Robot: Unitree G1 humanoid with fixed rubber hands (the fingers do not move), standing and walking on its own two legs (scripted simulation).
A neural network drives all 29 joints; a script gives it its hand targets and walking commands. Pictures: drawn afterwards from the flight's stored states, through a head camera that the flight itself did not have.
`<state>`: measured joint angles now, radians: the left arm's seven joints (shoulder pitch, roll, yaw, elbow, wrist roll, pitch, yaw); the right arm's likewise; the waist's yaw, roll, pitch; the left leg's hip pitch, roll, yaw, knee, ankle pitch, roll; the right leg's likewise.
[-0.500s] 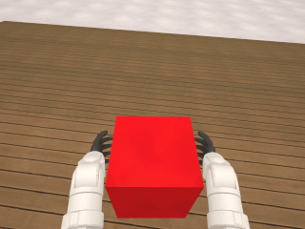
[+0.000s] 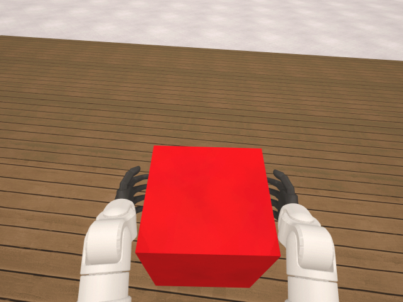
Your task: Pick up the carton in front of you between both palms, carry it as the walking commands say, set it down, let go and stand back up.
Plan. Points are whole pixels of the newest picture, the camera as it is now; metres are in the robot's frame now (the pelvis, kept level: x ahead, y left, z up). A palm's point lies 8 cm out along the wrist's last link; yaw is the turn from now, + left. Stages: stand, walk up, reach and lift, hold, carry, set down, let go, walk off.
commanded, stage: carry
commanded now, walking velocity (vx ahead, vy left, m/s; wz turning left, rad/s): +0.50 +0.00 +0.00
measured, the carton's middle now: (205, 221) +0.29 -0.01 +0.02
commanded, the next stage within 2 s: none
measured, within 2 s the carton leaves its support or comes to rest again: neither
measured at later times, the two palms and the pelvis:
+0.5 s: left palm (157, 131) +0.51 +0.11 +0.09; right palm (274, 137) +0.49 -0.19 +0.09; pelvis +0.27 -0.02 -0.01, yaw -3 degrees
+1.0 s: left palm (170, 75) +0.83 +0.10 +0.09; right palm (255, 77) +0.82 -0.20 +0.09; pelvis +0.60 -0.04 -0.01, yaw -2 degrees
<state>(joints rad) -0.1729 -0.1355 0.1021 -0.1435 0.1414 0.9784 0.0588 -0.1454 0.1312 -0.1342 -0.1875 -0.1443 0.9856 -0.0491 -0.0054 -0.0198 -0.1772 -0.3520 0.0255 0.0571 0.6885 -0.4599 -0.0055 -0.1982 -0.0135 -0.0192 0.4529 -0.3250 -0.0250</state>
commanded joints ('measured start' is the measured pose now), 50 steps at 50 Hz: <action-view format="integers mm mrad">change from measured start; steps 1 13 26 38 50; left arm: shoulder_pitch -388 -282 -150 -188 -140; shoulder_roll -836 -766 -703 -830 -664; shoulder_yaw -668 -644 -624 -733 -681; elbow -251 -439 -450 -437 -509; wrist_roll -316 -390 -334 -387 -350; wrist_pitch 80 225 222 141 218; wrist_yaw -101 -5 31 -90 -11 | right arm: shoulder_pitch -411 -320 -211 -176 -134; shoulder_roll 832 757 665 830 653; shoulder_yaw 715 654 682 738 694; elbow -162 -417 -422 -369 -434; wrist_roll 329 356 371 304 350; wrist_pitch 77 215 228 133 214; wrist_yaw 112 -28 -19 57 9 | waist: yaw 32 -17 32 16 -12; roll -131 56 70 -102 -72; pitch -100 -75 -137 -76 -67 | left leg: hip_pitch -293 408 97 -301 160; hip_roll -28 338 119 102 -40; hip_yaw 102 -279 186 47 242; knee -59 -549 11 165 -226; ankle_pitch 58 134 554 307 312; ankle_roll -2 172 16 5 56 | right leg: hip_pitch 330 -565 255 202 194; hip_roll -250 -133 -44 -278 -176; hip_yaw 273 -3 -176 -1 -238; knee -155 567 14 -326 103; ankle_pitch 383 -15 94 150 658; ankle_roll -133 -2 -12 -102 -29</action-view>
